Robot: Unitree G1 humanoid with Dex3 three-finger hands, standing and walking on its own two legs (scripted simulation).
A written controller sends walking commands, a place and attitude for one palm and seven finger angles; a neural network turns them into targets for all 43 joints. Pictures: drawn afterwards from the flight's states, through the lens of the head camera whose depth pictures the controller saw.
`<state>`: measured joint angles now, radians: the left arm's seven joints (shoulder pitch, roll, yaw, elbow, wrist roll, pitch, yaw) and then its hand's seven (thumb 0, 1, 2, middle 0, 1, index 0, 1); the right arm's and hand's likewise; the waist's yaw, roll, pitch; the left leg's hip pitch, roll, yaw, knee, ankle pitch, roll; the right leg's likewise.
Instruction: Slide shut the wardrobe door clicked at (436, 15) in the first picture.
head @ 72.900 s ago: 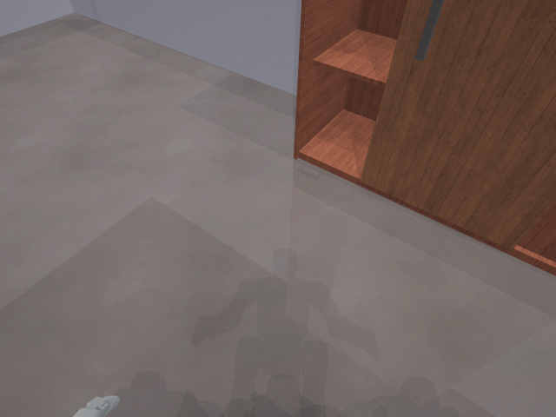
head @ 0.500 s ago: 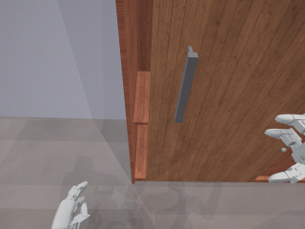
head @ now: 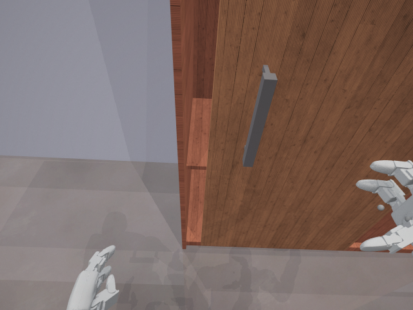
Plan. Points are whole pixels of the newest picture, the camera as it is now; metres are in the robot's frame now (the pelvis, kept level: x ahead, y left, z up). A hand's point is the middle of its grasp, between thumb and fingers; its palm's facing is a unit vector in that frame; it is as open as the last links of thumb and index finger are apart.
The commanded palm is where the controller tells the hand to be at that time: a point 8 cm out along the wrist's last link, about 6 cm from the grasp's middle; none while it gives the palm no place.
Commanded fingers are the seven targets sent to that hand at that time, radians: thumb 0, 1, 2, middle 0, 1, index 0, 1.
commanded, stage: move the hooked fingers beside the handle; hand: right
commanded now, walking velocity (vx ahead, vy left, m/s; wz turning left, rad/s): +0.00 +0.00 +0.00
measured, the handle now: (255, 120) +0.52 -0.10 +0.10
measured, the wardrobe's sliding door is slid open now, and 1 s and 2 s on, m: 0.07 0.07 0.07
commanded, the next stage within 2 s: none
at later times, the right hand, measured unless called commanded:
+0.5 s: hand (351, 182) +0.32 -0.25 +0.12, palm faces +0.03 +1.00 -0.03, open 14.0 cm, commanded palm +0.30 -0.29 +0.12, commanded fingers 0.00 0.50 -0.30 0.30 1.20 0.30 1.20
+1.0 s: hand (323, 163) +0.38 -0.22 +0.12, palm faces +0.01 +1.00 -0.03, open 14.0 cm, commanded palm +0.35 -0.26 +0.12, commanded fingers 0.00 0.50 -0.30 0.30 1.20 0.30 1.20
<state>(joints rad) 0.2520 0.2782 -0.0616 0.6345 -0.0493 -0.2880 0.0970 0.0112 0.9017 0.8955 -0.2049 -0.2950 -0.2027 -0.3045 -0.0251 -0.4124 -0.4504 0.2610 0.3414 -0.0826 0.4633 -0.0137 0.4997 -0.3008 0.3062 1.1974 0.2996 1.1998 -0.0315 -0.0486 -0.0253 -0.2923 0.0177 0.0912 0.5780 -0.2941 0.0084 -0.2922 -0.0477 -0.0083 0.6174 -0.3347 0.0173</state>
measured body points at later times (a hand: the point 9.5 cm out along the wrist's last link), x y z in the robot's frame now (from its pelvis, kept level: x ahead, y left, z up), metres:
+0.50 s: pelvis +0.00 +0.00 +0.00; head +0.01 +0.01 +0.45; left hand +0.15 +0.24 -0.08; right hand +0.32 -0.30 +0.13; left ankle +0.01 +0.11 -0.73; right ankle -0.01 -0.13 -0.73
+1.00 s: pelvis +0.01 -0.01 +0.00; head +0.03 +0.00 +0.45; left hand +0.14 +0.24 -0.10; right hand +0.37 -0.27 +0.12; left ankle +0.01 +0.11 -0.73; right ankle -0.01 -0.13 -0.73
